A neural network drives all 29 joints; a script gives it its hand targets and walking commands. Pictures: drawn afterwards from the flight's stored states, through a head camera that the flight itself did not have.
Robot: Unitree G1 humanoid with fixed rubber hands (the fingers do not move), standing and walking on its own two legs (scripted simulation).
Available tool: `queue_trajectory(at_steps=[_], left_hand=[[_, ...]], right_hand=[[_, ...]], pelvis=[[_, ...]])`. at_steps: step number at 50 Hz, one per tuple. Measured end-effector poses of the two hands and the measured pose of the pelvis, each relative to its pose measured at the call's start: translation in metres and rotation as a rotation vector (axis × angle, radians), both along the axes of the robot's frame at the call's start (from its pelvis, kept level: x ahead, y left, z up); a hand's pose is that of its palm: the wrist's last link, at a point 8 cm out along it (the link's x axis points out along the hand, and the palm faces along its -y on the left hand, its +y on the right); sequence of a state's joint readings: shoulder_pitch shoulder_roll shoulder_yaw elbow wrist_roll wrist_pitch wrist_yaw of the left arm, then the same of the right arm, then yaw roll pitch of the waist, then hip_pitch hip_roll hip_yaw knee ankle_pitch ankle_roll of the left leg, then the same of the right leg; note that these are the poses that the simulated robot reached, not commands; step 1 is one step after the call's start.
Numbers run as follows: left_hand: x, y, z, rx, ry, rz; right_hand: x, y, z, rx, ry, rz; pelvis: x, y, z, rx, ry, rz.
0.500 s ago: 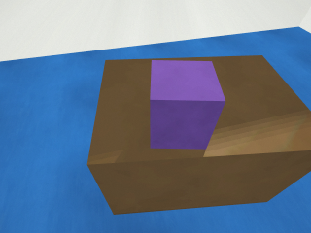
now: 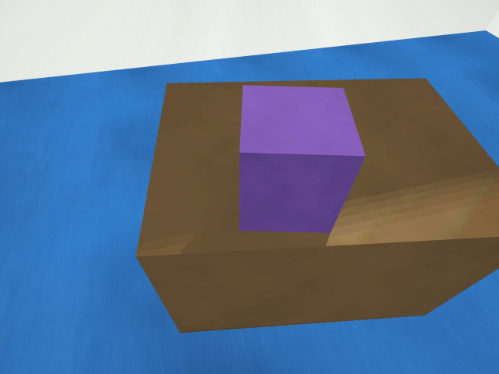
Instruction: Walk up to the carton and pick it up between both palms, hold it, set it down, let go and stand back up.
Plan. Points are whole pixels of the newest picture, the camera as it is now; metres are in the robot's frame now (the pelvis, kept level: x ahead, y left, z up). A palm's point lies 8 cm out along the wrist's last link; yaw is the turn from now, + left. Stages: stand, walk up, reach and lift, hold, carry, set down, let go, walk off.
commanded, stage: walk up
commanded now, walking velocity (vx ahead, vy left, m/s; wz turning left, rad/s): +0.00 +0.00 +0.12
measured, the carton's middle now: (288, 162) +0.54 -0.09 -0.01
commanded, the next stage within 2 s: none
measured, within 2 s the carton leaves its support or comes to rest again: neither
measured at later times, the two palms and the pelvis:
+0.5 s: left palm out of the picture -0.03 +0.17 -0.14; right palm out of the picture +0.02 -0.25 -0.14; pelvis +0.01 -0.04 +0.00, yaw +1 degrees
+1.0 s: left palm out of the picture +0.00 +0.17 -0.13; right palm out of the picture -0.03 -0.31 -0.15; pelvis -0.01 -0.08 +0.00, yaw +1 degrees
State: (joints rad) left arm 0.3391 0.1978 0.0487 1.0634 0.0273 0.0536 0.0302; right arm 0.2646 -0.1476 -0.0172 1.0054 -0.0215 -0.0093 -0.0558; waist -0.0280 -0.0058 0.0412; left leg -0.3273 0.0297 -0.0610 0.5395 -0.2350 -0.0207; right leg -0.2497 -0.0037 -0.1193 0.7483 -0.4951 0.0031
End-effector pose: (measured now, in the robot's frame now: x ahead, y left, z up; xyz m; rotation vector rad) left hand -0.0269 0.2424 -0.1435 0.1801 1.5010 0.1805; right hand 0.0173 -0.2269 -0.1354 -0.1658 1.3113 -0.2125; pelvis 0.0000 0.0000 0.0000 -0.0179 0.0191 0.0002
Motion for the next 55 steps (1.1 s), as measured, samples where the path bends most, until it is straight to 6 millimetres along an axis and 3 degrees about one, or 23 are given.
queue_trajectory(at_steps=[4,10,16,27,38,41,44,48,55], left_hand=[[0.019,-0.014,0.007,0.022,-0.127,0.02],[0.011,-0.051,0.013,-0.017,-0.115,0.025],[0.012,-0.072,0.006,-0.064,-0.116,0.048],[-0.005,-0.067,0.004,-0.038,-0.048,0.064],[-0.012,-0.061,0.006,-0.021,-0.036,0.058],[-0.008,-0.056,0.0,-0.01,-0.026,0.018],[0.009,-0.053,0.003,0.014,-0.062,-0.013],[0.029,-0.065,0.01,0.045,-0.203,0.012],[0.02,-0.104,0.021,-0.003,-0.178,0.006]], right_hand=[[-0.015,-0.015,-0.009,0.023,0.08,0.03],[-0.01,-0.026,-0.009,0.064,0.067,0.03],[-0.003,-0.023,-0.007,0.073,0.06,0.053],[0.004,-0.028,-0.007,0.056,0.042,0.039],[-0.012,-0.027,-0.009,0.055,0.087,0.028],[-0.016,-0.038,-0.008,0.022,0.06,-0.006],[-0.031,-0.057,-0.005,-0.009,0.057,-0.046],[-0.049,-0.079,-0.019,0.014,0.142,-0.017],[-0.04,-0.083,-0.008,0.07,0.128,0.014]], pelvis=[[-0.004,-0.013,-0.001,0.021,0.004,0.024],[0.002,-0.027,0.006,0.026,-0.01,0.026],[0.008,-0.034,0.005,0.014,-0.021,0.032],[0.008,-0.039,0.004,0.014,-0.03,0.021],[0.004,-0.039,0.003,0.01,-0.03,0.015],[-0.002,-0.044,-0.001,0.015,-0.024,-0.005],[-0.008,-0.056,0.0,0.01,-0.019,-0.006],[-0.012,-0.072,-0.006,0.029,-0.026,0.011],[-0.011,-0.082,0.01,0.045,-0.015,0.016]])
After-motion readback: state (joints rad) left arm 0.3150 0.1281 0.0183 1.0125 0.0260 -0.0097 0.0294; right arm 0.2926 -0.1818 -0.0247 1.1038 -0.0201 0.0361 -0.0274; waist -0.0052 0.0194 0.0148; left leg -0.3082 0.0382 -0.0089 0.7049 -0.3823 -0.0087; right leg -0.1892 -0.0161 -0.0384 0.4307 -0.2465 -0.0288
